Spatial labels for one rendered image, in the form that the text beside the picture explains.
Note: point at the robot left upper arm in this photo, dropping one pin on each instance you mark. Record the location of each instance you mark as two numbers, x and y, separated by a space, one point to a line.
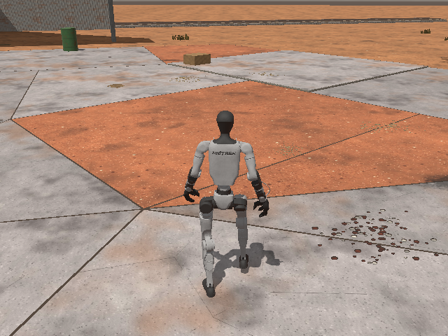
202 147

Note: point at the robot left hand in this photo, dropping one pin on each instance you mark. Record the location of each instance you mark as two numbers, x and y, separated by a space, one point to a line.
192 192

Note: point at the robot left forearm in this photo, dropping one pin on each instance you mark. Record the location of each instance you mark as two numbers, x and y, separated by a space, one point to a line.
190 182

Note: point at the robot right upper arm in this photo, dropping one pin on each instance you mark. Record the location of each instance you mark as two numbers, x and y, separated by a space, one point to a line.
247 149

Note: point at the humanoid robot head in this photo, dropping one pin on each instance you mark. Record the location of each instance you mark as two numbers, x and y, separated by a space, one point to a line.
225 120

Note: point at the humanoid robot torso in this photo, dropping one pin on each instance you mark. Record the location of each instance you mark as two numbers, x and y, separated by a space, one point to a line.
224 169

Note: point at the robot right hand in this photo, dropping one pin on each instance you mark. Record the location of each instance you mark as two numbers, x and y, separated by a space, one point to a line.
264 207

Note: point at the robot right forearm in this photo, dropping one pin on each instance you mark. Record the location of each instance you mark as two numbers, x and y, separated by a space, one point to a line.
259 189

